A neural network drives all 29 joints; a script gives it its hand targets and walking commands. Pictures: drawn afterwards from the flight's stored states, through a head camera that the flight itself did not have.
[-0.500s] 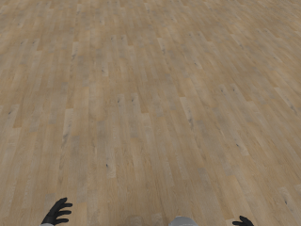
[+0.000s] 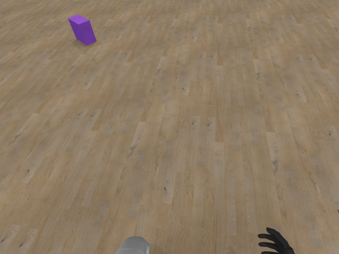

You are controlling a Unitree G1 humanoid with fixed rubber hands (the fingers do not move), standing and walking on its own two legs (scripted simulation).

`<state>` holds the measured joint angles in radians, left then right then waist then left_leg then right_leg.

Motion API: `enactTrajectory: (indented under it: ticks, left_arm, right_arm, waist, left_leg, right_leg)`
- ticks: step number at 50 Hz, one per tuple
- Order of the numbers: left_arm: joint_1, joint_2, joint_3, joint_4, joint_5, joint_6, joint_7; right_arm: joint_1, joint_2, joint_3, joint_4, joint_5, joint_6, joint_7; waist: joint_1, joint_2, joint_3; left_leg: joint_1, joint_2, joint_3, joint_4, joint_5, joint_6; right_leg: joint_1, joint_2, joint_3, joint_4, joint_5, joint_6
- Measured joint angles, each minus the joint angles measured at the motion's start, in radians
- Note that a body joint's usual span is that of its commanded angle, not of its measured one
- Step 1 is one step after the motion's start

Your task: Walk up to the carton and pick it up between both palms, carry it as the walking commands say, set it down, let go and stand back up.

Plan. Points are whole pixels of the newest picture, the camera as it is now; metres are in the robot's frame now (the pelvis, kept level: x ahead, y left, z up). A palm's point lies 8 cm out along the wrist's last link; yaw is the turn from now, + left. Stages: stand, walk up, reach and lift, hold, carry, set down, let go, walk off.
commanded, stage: walk up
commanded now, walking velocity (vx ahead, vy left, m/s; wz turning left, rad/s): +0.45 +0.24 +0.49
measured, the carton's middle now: (82, 30) +2.61 +1.34 -0.65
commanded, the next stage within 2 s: none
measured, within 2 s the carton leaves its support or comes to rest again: neither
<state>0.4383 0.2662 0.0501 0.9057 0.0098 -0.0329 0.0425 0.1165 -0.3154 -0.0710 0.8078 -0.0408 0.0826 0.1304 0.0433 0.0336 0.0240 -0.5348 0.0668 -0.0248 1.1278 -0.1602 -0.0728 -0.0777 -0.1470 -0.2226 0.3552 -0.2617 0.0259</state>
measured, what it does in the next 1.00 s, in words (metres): walks ahead, turning left: left foot, then right foot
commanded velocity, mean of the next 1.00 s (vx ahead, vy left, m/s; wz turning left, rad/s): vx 0.51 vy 0.06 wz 0.35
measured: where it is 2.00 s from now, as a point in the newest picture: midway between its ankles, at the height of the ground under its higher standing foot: (125, 144)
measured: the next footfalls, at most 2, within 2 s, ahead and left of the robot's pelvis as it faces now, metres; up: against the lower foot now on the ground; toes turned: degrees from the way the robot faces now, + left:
left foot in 0.24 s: +0.15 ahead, +0.23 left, +0.00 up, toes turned +13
right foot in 0.74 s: +0.58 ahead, +0.10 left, +0.00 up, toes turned +10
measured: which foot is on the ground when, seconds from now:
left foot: up 0.00-0.22, down 0.24-0.74, up 0.76-1.00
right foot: down 0.00-0.24, up 0.26-0.72, down 0.74-1.00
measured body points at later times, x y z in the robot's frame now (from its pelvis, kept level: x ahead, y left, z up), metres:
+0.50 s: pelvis +0.20 +0.15 -0.01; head +0.23 +0.18 +0.44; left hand +0.28 +0.42 -0.15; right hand +0.23 -0.11 -0.14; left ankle +0.12 +0.22 -0.75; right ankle +0.29 +0.01 -0.67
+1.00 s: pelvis +0.49 +0.20 -0.01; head +0.52 +0.19 +0.44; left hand +0.38 +0.44 -0.14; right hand +0.64 -0.01 -0.16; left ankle +0.46 +0.36 -0.66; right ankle +0.54 +0.10 -0.75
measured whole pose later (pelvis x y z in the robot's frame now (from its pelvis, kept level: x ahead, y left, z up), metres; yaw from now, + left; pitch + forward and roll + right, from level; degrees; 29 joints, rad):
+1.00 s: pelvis +0.49 +0.20 -0.01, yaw +21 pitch -1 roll +1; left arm 0.36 0.22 0.05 1.02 0.02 -0.08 0.00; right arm 0.21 -0.25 -0.06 0.97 -0.03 -0.01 0.05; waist 0.02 0.05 0.07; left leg -0.57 0.08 0.00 1.12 -0.19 -0.03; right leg -0.20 -0.09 -0.18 0.44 -0.22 -0.01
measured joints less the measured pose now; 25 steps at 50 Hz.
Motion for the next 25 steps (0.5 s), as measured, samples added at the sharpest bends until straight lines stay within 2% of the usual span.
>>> enactTrajectory:
  ticks: [6, 9, 11, 12, 13, 15, 17, 20, 25]
  left_arm:
    - [0.099, 0.012, 0.018, 0.04, 0.005, -0.011, -0.016]
    - [0.122, 0.019, 0.018, 0.06, 0.01, -0.011, -0.03]
    - [0.126, 0.021, 0.015, 0.07, 0.009, -0.008, -0.036]
    - [0.129, 0.016, 0.011, 0.071, 0.007, -0.005, -0.039]
    - [0.113, 0.013, 0.007, 0.071, 0.011, -0.001, -0.043]
    - [0.04, 0.003, -0.003, 0.052, 0.025, 0.002, -0.052]
    - [-0.045, -0.007, -0.008, 0.019, 0.021, -0.01, -0.058]
    - [-0.165, -0.016, -0.01, -0.026, 0.018, -0.018, -0.065]
    - [-0.321, -0.012, -0.004, -0.053, 0.025, 0.001, -0.079]
  right_arm:
    - [-0.087, 0.008, 0.018, 0.006, 0.017, -0.016, 0.003]
    - [-0.126, 0.033, 0.033, 0.006, 0.022, -0.034, -0.007]
    - [-0.14, 0.051, 0.042, 0.005, 0.015, -0.051, -0.02]
    - [-0.143, 0.051, 0.045, 0.003, 0.01, -0.065, -0.029]
    - [-0.142, 0.055, 0.041, 0.007, 0.004, -0.083, -0.042]
    - [-0.098, 0.064, 0.038, 0.022, 0.009, -0.106, -0.072]
    - [-0.015, 0.075, 0.039, 0.055, 0.019, -0.115, -0.09]
    - [0.111, 0.088, 0.035, 0.105, 0.031, -0.131, -0.103]
    - [0.278, 0.092, 0.033, 0.173, 0.032, -0.159, -0.118]
  waist:
    - [0.065, 0.001, 0.012]
    - [0.087, -0.013, 0.004]
    - [0.09, -0.032, -0.003]
    - [0.085, -0.031, -0.005]
    - [0.075, -0.039, 0.007]
    - [0.062, -0.045, 0.037]
    - [0.046, -0.055, 0.046]
    - [0.004, -0.07, 0.047]
    - [-0.071, -0.072, 0.051]
  left_leg:
    - [0.015, 0.018, 0.04, -0.229, -0.03, 0.005]
    - [0.053, 0.02, 0.074, -0.385, -0.097, 0.033]
    - [0.099, 0.004, 0.111, -0.477, -0.133, 0.057]
    - [0.135, -0.006, 0.122, -0.526, -0.139, 0.075]
    - [0.133, -0.021, 0.121, -0.511, -0.111, 0.089]
    - [0.129, -0.042, 0.105, -0.438, -0.149, 0.105]
    - [0.188, -0.062, 0.091, -0.481, -0.162, 0.109]
    - [0.291, -0.09, 0.065, -0.603, -0.14, 0.119]
    - [0.449, -0.1, 0.019, -0.745, -0.143, 0.129]
  right_leg:
    - [0.082, -0.051, -0.059, -0.052, -0.012, 0.062]
    - [0.107, -0.07, -0.089, -0.052, -0.04, 0.093]
    - [0.102, -0.097, -0.103, 0.004, -0.088, 0.109]
    - [0.077, -0.114, -0.102, 0.087, -0.13, 0.094]
    - [0.027, -0.134, -0.066, 0.238, -0.186, 0.065]
    - [-0.121, -0.089, 0.09, 0.615, -0.25, 0.025]
    - [-0.248, -0.04, 0.157, 0.829, -0.173, 0.005]
    - [-0.396, -0.008, 0.178, 0.859, -0.054, 0.014]
    - [-0.551, 0.024, 0.171, 0.722, 0.077, 0.036]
